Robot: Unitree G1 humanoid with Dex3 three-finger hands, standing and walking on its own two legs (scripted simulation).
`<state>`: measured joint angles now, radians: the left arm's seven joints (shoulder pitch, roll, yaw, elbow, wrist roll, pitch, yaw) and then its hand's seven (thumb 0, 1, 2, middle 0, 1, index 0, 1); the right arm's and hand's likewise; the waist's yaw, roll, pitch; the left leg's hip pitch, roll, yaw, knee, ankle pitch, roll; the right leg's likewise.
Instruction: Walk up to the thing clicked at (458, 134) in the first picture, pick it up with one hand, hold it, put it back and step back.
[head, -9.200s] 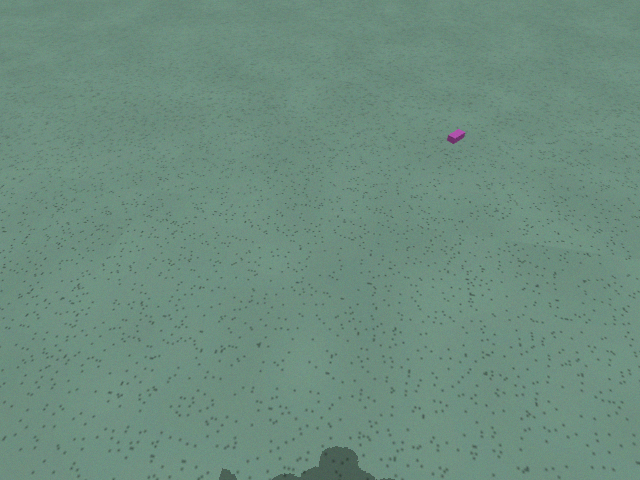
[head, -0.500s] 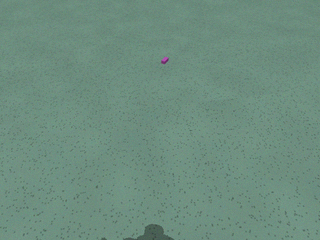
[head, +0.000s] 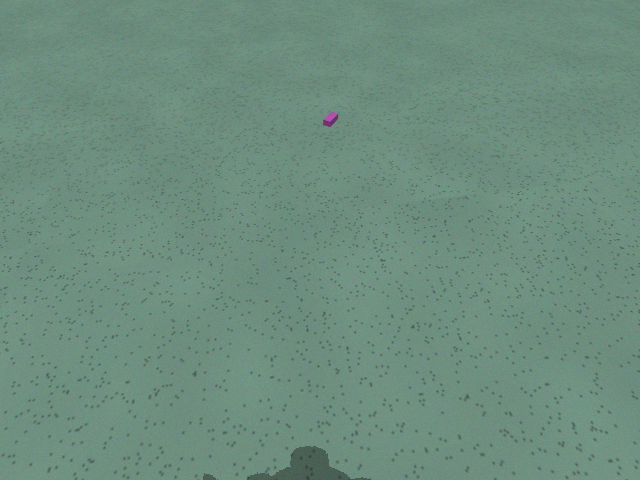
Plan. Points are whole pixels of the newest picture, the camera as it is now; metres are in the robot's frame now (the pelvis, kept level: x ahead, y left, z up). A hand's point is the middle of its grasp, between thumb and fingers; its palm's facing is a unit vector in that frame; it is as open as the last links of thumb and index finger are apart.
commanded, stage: stand
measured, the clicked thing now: (330, 119) +1.99 +0.07 -0.77
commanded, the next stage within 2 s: none
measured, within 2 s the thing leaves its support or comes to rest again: neither
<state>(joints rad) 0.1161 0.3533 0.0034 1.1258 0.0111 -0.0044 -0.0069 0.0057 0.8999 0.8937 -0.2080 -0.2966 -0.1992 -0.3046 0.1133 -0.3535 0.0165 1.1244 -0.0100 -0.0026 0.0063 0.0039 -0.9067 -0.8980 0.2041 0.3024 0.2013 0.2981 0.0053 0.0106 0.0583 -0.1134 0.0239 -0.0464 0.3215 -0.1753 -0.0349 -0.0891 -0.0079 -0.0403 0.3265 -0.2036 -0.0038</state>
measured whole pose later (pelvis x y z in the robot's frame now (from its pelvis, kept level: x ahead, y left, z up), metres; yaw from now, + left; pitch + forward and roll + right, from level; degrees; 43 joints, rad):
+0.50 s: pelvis +0.00 +0.00 +0.00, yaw +0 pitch -2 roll +0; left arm 0.11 0.35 0.00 1.12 0.01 0.00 0.00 0.01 0.90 0.89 -0.21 -0.30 -0.20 -0.30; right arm 0.11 -0.36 0.02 1.12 -0.01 0.00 0.00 0.00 -0.91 -0.90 0.20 0.30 0.20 0.30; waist 0.01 0.01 0.06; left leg -0.10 0.03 -0.04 0.32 -0.18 -0.04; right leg -0.08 -0.01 -0.04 0.32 -0.21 0.00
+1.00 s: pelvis +0.00 +0.00 +0.00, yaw +0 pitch -2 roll +0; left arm 0.12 0.35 0.01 1.12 0.01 0.00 -0.01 0.01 0.90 0.89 -0.21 -0.30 -0.20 -0.30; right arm 0.12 -0.35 0.01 1.12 -0.01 0.00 0.01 0.00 -0.91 -0.90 0.20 0.30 0.20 0.30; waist 0.01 0.01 0.06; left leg -0.10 0.03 -0.04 0.32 -0.17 -0.04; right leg -0.08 0.00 -0.03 0.32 -0.20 -0.01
